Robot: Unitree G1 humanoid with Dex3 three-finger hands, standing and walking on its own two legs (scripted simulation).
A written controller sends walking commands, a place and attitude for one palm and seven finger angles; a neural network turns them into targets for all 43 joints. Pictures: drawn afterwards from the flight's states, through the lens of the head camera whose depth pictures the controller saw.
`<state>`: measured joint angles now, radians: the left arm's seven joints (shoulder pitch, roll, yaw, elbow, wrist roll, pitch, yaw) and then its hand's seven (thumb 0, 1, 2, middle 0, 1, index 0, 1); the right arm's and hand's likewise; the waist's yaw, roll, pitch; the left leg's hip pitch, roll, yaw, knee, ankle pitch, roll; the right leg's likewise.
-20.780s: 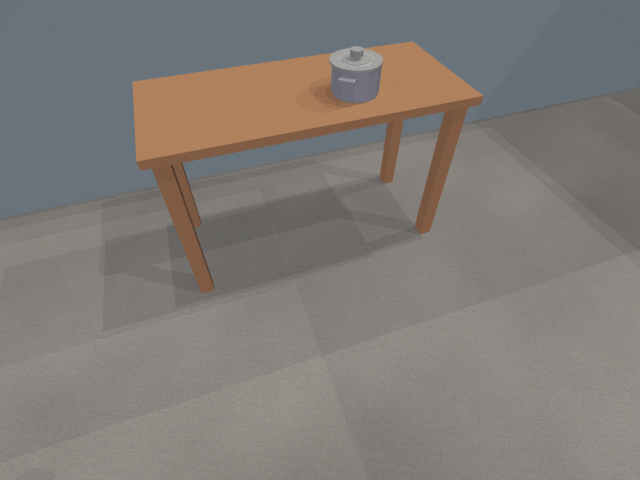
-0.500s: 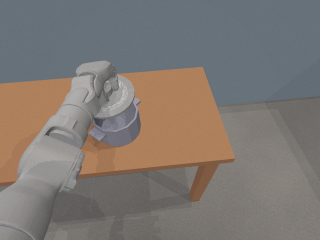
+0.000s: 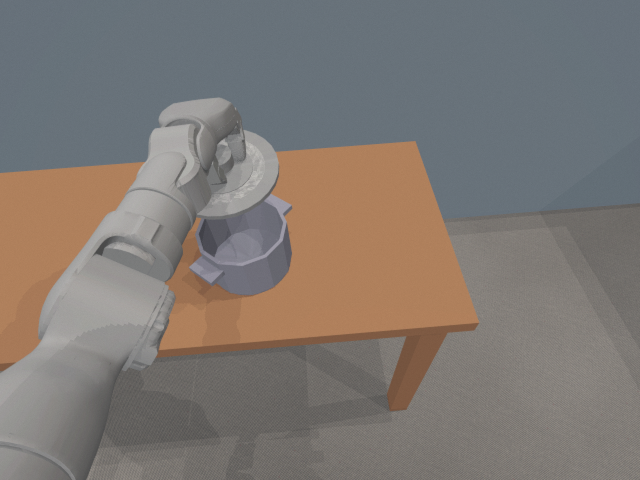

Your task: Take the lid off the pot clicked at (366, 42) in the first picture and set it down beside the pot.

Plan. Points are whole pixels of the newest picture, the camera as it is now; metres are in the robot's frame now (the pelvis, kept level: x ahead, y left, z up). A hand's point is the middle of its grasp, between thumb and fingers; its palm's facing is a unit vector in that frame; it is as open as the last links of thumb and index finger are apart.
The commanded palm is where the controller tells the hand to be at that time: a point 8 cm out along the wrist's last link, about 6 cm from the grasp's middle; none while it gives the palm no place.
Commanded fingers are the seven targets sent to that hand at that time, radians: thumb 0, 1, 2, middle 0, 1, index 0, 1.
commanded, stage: lift the lid straight up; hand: left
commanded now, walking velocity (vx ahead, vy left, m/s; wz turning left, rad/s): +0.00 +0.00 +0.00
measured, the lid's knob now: (218, 159) +0.52 +0.11 +0.12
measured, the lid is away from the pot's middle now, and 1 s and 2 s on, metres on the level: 0.01 0.07 0.19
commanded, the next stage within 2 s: move the lid sideways beside the pot in 0.28 s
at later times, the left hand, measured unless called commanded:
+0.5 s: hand (212, 156) +0.49 +0.11 +0.15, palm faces -0.31 -0.07 -0.95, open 6.9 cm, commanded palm +0.49 +0.12 +0.21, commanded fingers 0.00 0.81 0.76 -0.98 -1.09 -0.90 -1.08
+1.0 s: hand (156, 165) +0.48 +0.18 +0.14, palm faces -0.35 -0.06 -0.93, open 6.9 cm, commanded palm +0.49 +0.19 +0.21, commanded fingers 0.00 0.81 0.76 -0.98 -1.09 -0.90 -1.08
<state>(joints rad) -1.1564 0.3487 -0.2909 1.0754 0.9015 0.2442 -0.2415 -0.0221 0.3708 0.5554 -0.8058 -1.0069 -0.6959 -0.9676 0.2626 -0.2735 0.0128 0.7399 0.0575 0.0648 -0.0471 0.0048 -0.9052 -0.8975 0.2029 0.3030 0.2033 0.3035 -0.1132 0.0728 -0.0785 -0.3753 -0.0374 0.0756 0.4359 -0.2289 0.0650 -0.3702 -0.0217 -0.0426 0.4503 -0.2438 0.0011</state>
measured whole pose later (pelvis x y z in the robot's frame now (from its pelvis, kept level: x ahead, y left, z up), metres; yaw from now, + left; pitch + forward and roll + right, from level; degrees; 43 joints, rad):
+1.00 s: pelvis +0.00 +0.00 +0.00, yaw +0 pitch +9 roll -1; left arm -1.15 0.51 -0.23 1.07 0.93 0.14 -0.35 -0.03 0.37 0.56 -0.81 -1.01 -0.69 -0.96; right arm 0.26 -0.29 0.02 0.72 0.07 0.09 -0.07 0.00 -0.90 -0.90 0.20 0.30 0.20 0.30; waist -0.11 0.06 -0.05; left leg -0.37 -0.03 0.07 0.43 -0.22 0.07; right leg -0.35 -0.01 -0.05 0.42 -0.22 0.00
